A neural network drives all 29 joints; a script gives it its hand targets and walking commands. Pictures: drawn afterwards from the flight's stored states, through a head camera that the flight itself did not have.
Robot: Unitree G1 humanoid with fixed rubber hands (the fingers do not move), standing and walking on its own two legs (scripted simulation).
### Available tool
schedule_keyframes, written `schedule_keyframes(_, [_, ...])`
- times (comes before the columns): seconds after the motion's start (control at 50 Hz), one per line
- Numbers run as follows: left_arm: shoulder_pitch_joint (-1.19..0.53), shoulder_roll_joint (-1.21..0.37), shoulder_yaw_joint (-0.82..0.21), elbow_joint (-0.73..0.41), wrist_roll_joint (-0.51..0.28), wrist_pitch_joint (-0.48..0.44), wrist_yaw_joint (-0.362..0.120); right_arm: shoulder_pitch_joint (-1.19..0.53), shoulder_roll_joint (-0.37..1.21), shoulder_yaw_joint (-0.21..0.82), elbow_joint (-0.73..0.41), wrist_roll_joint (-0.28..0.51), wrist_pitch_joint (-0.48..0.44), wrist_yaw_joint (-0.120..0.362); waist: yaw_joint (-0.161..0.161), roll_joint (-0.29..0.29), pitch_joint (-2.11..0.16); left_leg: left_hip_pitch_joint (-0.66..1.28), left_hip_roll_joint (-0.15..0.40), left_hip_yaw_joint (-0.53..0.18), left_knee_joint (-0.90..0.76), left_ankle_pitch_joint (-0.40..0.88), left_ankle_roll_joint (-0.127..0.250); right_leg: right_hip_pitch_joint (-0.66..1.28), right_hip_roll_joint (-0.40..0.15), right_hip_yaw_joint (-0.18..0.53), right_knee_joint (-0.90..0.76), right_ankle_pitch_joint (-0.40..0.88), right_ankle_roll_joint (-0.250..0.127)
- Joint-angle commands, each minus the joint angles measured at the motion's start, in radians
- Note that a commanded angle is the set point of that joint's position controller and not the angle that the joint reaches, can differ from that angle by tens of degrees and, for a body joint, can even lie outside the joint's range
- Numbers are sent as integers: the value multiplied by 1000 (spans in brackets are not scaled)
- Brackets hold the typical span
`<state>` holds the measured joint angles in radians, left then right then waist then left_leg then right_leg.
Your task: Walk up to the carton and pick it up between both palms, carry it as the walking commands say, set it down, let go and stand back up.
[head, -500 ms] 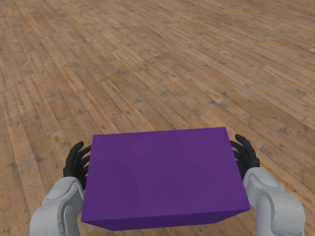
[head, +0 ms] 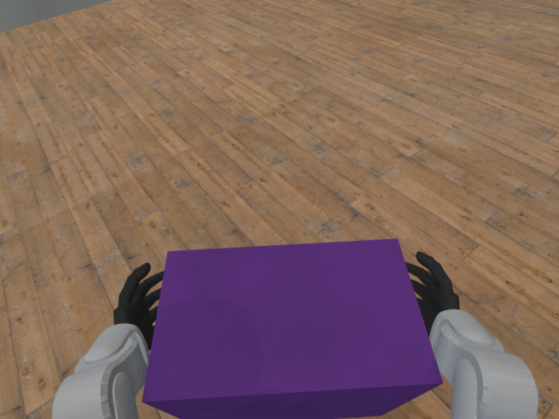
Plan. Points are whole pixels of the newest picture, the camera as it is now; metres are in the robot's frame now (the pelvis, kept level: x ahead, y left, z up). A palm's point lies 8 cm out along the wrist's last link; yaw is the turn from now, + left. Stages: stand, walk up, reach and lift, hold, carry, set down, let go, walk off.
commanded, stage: carry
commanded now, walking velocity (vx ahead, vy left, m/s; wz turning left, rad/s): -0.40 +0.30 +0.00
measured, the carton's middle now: (287, 343) +0.22 -0.01 +0.01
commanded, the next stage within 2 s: none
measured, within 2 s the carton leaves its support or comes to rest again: neither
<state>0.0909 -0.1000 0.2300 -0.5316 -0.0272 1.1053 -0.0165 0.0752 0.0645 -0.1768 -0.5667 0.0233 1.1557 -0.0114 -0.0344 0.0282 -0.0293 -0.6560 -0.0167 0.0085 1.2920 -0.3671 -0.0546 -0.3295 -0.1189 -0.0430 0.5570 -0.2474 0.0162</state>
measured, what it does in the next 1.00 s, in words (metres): walks backwards: left foot, then right foot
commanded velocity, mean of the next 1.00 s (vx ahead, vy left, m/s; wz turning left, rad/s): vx -0.18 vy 0.13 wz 0.00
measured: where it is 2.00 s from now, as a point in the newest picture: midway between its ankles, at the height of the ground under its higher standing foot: outside the picture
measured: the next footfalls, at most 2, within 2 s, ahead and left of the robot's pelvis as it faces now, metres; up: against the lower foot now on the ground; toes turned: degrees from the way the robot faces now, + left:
left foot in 0.20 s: -0.06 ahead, +0.27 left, +0.00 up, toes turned +5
right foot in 0.50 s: -0.20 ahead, +0.09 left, +0.00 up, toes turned -5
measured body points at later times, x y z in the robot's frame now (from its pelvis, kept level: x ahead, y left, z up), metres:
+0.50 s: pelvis -0.20 +0.17 -0.02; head -0.20 +0.15 +0.43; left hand +0.03 +0.37 +0.07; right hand +0.05 +0.00 +0.05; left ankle -0.10 +0.27 -0.74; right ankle -0.24 +0.09 -0.75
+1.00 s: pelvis -0.32 +0.29 +0.00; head -0.35 +0.31 +0.45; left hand -0.11 +0.50 +0.07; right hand -0.08 +0.13 +0.08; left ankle -0.27 +0.39 -0.74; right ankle -0.36 +0.16 -0.70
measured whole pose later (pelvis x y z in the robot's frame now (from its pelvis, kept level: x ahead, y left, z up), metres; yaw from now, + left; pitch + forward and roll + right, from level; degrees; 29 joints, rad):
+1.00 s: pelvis -0.32 +0.29 +0.00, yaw +3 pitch +3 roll -2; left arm 0.07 -0.03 0.18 -0.51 -0.02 1.16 0.00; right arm 0.12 0.11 -0.20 -0.55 0.01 1.14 0.00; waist 0.03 0.00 -0.13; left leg -0.39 0.06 0.09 0.49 -0.16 0.03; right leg -0.39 -0.02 -0.07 0.84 -0.45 0.05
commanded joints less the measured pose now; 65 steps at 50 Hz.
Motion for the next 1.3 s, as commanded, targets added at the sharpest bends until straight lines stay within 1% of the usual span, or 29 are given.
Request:
schedule_keyframes(0.0, [-343,-647,-763,-148,-192,15,-72,-446,743,859,-157,241,-16,54,29,-254,-109,43,39,28,-111,-19,-21,49,-206,84,-207,314,-104])
schedule_keyframes(0.06, [-335,-643,-781,-172,-193,17,-64,-412,756,853,-146,245,-11,53,35,-319,-166,142,32,38,-364,-83,-10,101,-241,132,-228,388,-96])
schedule_keyframes(0.14, [-324,-645,-813,-175,-189,16,-54,-354,736,821,-112,232,-14,57,34,-365,-256,313,20,42,-777,-52,26,124,-247,144,-209,246,-50])
schedule_keyframes(0.16, [-335,-646,-821,-176,-191,12,-50,-339,733,813,-107,227,-18,57,22,-291,-289,410,27,50,-936,-3,33,78,-200,98,-108,194,-30])
schedule_keyframes(0.18, [-344,-644,-826,-178,-192,10,-47,-339,734,806,-103,221,-22,58,27,-113,-268,487,66,19,-1022,34,48,-55,-100,12,38,57,-11])
schedule_keyframes(0.2, [-335,-643,-835,-189,-190,11,-46,-333,713,790,-116,204,-25,61,29,167,-243,492,273,-161,-1052,212,109,-259,20,-81,232,-268,26])
schedule_keyframes(0.22, [-402,-674,-893,-242,-236,3,-56,-350,712,764,-140,204,-44,70,15,449,-246,346,444,-306,-1000,603,253,-276,113,-63,563,-504,34])
schedule_keyframes(0.24, [-429,-709,-898,-223,-249,-3,-61,-350,728,755,-159,207,-50,69,16,375,-252,292,385,-165,-910,783,270,-214,98,50,772,-464,1])
schedule_keyframes(0.3, [-432,-756,-905,-206,-271,-16,-67,-314,737,743,-137,184,-67,73,40,247,-249,322,229,31,-815,677,195,-206,94,8,782,-241,14])
schedule_keyframes(0.4, [-389,-673,-906,-205,-248,-5,-48,-246,681,752,-123,157,-67,53,23,237,-258,442,262,-161,-886,503,240,-74,93,-32,266,-292,6])
schedule_keyframes(0.44, [-333,-647,-862,-147,-229,11,-50,-244,652,760,-114,151,-50,39,36,168,-266,414,237,-173,-867,471,208,60,82,-27,-75,-179,-19])
schedule_keyframes(0.46, [-322,-639,-838,-130,-223,16,-55,-256,646,771,-117,151,-42,36,40,61,-256,309,201,-151,-827,354,150,186,29,30,-257,-90,-27])
schedule_keyframes(0.48, [-306,-617,-812,-112,-215,17,-60,-276,641,780,-121,147,-34,32,44,-182,-229,76,123,-101,-677,116,78,342,-157,259,-318,-56,-54])
schedule_keyframes(0.5, [-281,-623,-803,-96,-211,13,-64,-330,615,798,-197,147,-28,37,45,-488,-151,-34,29,80,-311,-214,-14,156,-507,519,-305,329,-249])
schedule_keyframes(0.52, [-345,-643,-819,-127,-224,15,-70,-394,661,798,-165,156,-26,48,36,-275,-83,-20,89,-52,-83,-172,-7,37,-444,392,-293,344,-259])
schedule_keyframes(0.54, [-357,-660,-807,-137,-213,17,-75,-441,699,824,-179,195,-25,58,37,-189,-54,26,85,-74,-1,-85,3,-74,-347,265,-310,132,-223])
schedule_keyframes(0.6, [-377,-661,-806,-159,-193,15,-74,-453,735,852,-164,230,-24,71,13,-215,-52,104,72,23,-162,44,10,-89,-146,16,-252,-72,-86])
schedule_keyframes(0.68, [-323,-621,-797,-165,-165,26,-52,-397,697,834,-143,240,-5,63,44,-260,-144,215,23,127,-585,-89,5,28,-142,84,-212,-6,-97])
schedule_keyframes(0.72, [-316,-602,-806,-164,-162,36,-40,-345,680,807,-109,230,6,61,34,-209,-205,373,15,160,-830,-28,4,24,-107,65,-107,24,-77])
schedule_keyframes(0.76, [-312,-583,-809,-154,-154,48,-31,-343,669,777,-88,223,15,63,35,-2,-236,537,199,-66,-968,45,29,-140,-19,4,72,-58,-17])
schedule_keyframes(0.78, [-356,-605,-851,-183,-181,52,-36,-344,654,747,-89,199,8,64,22,300,-224,459,431,-389,-1073,84,141,-275,94,-52,256,-317,43])
schedule_keyframes(0.8, [-392,-635,-872,-181,-197,51,-40,-360,669,736,-103,208,2,68,29,313,-229,378,436,-347,-1078,85,184,-189,78,32,395,-353,34])
schedule_keyframes(0.84, [-460,-697,-889,-186,-221,43,-50,-378,699,725,-120,192,-8,72,36,203,-181,246,319,-165,-1069,-135,124,-136,77,36,524,-226,31])
schedule_keyframes(0.88, [-466,-710,-899,-173,-234,37,-51,-361,685,708,-106,175,-18,73,40,194,-177,267,277,-98,-1064,-132,93,-133,85,7,494,-192,40])
schedule_keyframes(1.02, [-393,-631,-854,-116,-210,58,-30,-321,629,712,-80,154,-3,47,34,142,-206,386,281,-160,-1036,-76,125,37,102,-59,-100,-127,20])
schedule_keyframes(1.08, [-377,-624,-818,-96,-206,66,-40,-318,631,734,-80,150,6,39,27,18,-225,343,220,-116,-920,106,76,169,-13,54,-266,-67,-3])
schedule_keyframes(1.1, [-393,-647,-807,-81,-198,62,-35,-351,625,743,-99,162,7,54,13,-117,-190,349,158,-21,-871,143,42,86,-65,110,-251,-98,-28])
schedule_keyframes(1.12, [-410,-658,-814,-99,-199,58,-40,-397,649,766,-133,182,4,58,13,-132,-159,382,152,1,-845,153,34,7,-66,92,-266,-147,-31])
schedule_keyframes(1.28, [-402,-630,-800,-131,-172,66,-28,-431,663,783,-121,227,17,69,31,20,-168,355,179,-91,-947,13,54,-9,34,36,-137,-159,-39])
